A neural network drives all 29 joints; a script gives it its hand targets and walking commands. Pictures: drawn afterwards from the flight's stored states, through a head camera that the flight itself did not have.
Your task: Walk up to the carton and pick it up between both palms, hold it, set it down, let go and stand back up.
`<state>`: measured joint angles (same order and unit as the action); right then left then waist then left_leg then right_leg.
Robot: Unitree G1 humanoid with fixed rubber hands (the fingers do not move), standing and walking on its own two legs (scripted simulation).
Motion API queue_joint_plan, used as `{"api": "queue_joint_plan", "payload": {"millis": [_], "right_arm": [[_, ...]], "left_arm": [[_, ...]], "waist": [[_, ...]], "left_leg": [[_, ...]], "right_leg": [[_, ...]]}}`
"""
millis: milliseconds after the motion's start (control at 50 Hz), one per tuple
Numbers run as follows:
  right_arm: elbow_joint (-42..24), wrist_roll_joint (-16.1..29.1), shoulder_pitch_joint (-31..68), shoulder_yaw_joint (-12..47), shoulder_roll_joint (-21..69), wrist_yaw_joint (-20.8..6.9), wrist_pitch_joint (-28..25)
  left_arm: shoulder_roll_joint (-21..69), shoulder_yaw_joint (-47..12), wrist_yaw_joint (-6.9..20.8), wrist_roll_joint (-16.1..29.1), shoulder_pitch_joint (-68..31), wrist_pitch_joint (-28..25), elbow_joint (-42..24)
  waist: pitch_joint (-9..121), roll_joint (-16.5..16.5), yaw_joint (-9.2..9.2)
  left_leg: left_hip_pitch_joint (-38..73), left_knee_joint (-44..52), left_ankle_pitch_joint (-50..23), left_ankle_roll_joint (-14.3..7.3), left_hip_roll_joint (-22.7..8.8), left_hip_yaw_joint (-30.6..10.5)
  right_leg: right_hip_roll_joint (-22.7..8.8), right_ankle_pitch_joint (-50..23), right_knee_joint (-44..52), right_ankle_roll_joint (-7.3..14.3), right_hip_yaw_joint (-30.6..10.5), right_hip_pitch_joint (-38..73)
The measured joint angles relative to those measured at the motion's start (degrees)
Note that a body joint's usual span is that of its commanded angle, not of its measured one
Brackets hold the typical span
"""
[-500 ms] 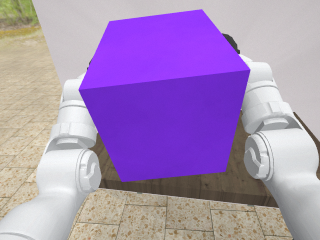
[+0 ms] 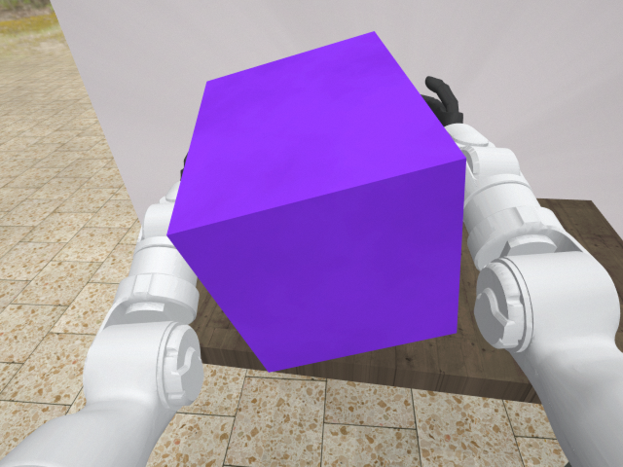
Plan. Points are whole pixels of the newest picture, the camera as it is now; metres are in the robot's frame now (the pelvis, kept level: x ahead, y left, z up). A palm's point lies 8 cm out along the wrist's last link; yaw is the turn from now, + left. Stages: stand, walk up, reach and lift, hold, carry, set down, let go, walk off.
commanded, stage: set down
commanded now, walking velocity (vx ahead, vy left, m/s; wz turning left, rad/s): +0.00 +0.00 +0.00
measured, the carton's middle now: (322, 198) +0.37 -0.01 +0.23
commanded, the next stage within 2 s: none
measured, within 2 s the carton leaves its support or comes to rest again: neither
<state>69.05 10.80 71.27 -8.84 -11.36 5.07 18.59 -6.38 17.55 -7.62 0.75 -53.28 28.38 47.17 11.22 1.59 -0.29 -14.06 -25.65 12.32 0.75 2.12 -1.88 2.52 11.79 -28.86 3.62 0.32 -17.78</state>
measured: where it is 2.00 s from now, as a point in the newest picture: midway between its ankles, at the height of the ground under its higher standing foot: outside the picture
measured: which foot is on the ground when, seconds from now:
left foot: down 0.00-1.00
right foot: down 0.00-1.00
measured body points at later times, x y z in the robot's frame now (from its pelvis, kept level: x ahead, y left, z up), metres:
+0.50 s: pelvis +0.01 +0.00 +0.00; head -0.05 -0.02 +0.45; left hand +0.42 +0.16 +0.20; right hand +0.44 -0.16 +0.25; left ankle +0.01 +0.13 -0.74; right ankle +0.04 -0.07 -0.74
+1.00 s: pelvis +0.02 +0.00 +0.00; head -0.01 -0.02 +0.45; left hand +0.44 +0.15 +0.18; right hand +0.46 -0.17 +0.21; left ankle +0.01 +0.13 -0.74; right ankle +0.04 -0.07 -0.74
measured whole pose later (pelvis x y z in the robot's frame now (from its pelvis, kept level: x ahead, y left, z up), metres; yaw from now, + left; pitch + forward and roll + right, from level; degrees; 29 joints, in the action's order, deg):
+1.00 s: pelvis +0.02 +0.00 +0.00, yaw +0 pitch +3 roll +1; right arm 69.8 10.8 64.1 -11.8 -11.2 1.5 10.7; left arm -5.4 13.9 -9.6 2.5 -51.1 21.1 51.4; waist 8.9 1.6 -0.3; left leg -14.6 -25.6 13.8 0.7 2.1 -2.0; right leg 2.6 13.4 -28.9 3.6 0.3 -18.2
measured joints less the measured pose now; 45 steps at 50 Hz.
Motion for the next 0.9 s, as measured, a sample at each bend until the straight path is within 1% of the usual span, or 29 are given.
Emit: {"api": "queue_joint_plan", "payload": {"millis": [260, 420, 520, 680, 900], "right_arm": [[0.0, 0.0, -2.73, 0.0, 0.9, -0.76, -1.08], [0.0, 0.0, -4.39, 0.0, 0.95, -1.26, -2.12], [0.0, 0.0, -4.62, -0.2, 0.8, -1.26, -2.7], [0.71, 0.0, -4.8, -2.95, 0.25, -1.81, -4.26], [0.72, 0.0, -6.72, -2.97, 0.15, -3.26, -7.27]], "left_arm": [[-0.21, -3.3, -0.9, 1.51, 4.09, 0.01, -2.11], [0.02, -3.67, -1.56, 1.7, 4.53, -0.11, -2.1], [0.02, -3.67, -1.58, 1.7, 3.73, -1.51, -0.51], [0.02, -3.67, -1.6, 1.7, 0.94, -4.34, 3.77], [0.74, -3.67, -1.91, 1.7, 1.68, -6.61, 4.22]], "waist": [[0.0, 0.0, 0.0], [0.0, 0.0, 0.0], [-0.08, 0.0, -0.01], [-1.72, 0.0, -0.01], [-2.35, 0.0, 0.0]], "left_leg": [[-0.02, 0.0, 0.75, 0.0, 0.0, -0.05], [-0.01, 0.0, 0.76, 0.0, 0.0, -0.05], [-0.02, 0.0, 0.76, 0.0, 0.0, -0.05], [-0.04, 0.0, 0.76, 0.0, 0.0, -0.05], [-0.5, 0.01, 1.27, 0.0, 0.0, -0.08]], "right_leg": [[0.01, 0.78, 0.0, 0.0, 0.0, 0.0], [0.01, 0.73, 0.0, 0.0, 0.0, 0.0], [0.01, 0.73, 0.0, 0.0, 0.0, 0.0], [0.01, 0.77, 0.0, 0.0, 0.0, -0.02], [0.02, 1.32, 0.0, 0.0, 0.0, -0.47]]}}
